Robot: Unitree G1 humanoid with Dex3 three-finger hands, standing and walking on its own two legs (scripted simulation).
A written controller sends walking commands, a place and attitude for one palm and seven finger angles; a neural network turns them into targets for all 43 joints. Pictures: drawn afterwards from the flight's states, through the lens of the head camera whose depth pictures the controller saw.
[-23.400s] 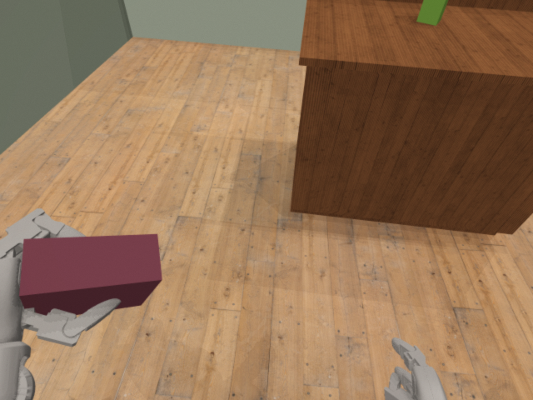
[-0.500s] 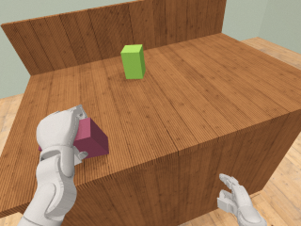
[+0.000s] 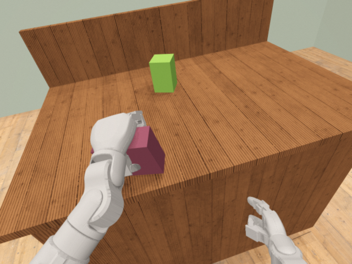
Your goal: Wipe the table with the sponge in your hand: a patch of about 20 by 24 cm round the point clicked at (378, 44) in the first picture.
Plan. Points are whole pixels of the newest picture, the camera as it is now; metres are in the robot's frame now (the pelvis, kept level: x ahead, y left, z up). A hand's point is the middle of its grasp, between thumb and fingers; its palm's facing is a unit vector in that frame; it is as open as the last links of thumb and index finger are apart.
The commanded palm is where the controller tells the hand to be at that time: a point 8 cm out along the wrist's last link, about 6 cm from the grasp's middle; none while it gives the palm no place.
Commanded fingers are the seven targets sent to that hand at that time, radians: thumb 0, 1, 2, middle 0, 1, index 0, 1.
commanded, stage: wipe forward along the third lane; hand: left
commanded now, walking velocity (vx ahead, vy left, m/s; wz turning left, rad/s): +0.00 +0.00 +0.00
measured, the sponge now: (134, 157) +0.31 +0.16 +0.12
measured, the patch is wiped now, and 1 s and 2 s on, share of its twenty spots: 0.60 0.80 0.95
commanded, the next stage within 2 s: wipe back along the third lane in 1.76 s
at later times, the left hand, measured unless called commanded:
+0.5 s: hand (138, 132) +0.36 +0.15 +0.16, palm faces +0.11 -0.11 -0.99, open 9.6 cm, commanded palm +0.32 +0.17 +0.20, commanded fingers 0.00 0.10 1.30 -1.20 -1.60 -1.20 -1.60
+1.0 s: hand (135, 122) +0.40 +0.18 +0.16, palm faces +0.01 -0.05 -1.00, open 9.7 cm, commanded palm +0.37 +0.20 +0.18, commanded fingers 0.00 0.10 1.30 -1.20 -1.60 -1.20 -1.60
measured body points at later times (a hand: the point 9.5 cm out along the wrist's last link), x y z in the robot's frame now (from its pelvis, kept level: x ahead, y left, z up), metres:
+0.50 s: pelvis -0.01 -0.03 +0.00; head -0.04 -0.09 +0.45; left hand +0.34 +0.16 +0.21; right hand +0.22 -0.25 -0.09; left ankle +0.02 +0.13 -0.73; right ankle +0.01 -0.08 -0.73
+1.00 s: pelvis +0.00 -0.03 +0.00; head -0.03 -0.09 +0.45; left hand +0.39 +0.17 +0.21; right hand +0.19 -0.27 -0.11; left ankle +0.02 +0.13 -0.73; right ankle +0.01 -0.08 -0.73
